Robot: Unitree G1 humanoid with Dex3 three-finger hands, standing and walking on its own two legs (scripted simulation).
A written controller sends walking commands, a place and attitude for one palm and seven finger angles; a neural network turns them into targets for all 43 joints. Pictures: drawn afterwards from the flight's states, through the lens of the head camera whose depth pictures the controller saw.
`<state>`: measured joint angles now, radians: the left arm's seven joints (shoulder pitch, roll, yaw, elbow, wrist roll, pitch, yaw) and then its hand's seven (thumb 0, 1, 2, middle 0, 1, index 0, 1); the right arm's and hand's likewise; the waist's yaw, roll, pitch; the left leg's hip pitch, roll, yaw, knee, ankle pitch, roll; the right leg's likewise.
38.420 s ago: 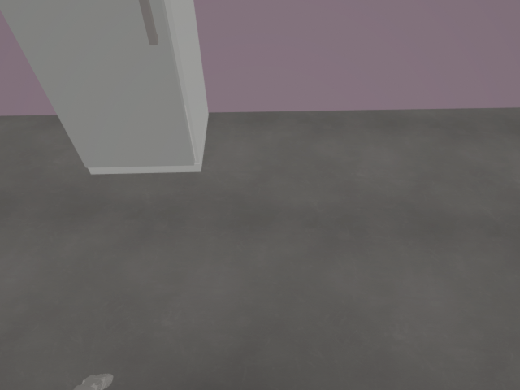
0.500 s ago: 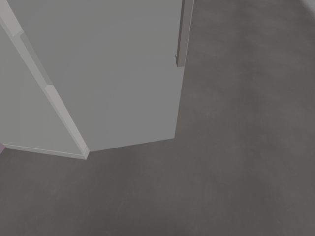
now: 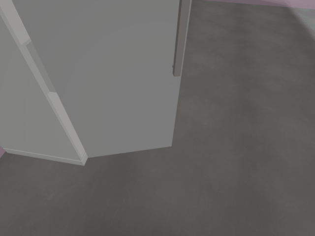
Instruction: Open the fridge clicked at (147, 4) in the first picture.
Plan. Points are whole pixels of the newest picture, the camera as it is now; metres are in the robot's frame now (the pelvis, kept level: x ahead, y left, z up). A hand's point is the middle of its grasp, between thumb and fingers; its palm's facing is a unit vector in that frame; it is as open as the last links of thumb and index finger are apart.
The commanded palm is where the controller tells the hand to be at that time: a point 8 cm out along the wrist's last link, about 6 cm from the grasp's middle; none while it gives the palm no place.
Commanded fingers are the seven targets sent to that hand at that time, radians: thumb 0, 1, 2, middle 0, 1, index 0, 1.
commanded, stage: let the arm hang, fingers relaxed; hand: right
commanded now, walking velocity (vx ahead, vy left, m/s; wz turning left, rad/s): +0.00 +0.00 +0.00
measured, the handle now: (178, 37) +0.78 -0.02 +0.14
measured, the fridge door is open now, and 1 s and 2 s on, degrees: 70 70 70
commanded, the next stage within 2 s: look to check the result in 0.10 s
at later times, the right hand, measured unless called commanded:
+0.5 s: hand out of the picture +0.05 -0.22 -0.17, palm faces -0.02 +0.96 -0.29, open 7.4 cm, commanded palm none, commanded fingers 0.00 -0.90 -0.90 0.20 0.30 0.20 0.30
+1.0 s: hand out of the picture +0.10 -0.23 -0.15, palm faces -0.02 +0.95 -0.32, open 7.4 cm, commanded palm none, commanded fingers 0.00 -0.90 -0.90 0.20 0.30 0.20 0.30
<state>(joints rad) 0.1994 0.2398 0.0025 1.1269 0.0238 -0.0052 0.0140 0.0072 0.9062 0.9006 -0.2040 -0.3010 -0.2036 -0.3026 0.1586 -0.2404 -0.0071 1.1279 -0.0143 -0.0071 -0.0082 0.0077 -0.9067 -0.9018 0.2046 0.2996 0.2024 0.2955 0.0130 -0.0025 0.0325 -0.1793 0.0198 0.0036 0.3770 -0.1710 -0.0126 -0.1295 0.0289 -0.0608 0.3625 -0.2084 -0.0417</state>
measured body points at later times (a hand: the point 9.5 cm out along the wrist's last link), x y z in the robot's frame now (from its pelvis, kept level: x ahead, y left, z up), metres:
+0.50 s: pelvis +0.00 +0.00 +0.00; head +0.02 +0.00 +0.45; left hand +0.05 +0.27 -0.15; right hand +0.06 -0.27 -0.14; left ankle +0.02 +0.13 -0.75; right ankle -0.01 -0.09 -0.75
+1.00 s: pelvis +0.02 +0.02 +0.00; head +0.03 +0.02 +0.45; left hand +0.09 +0.31 -0.13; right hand +0.10 -0.27 -0.13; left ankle +0.02 +0.13 -0.75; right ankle -0.01 -0.09 -0.75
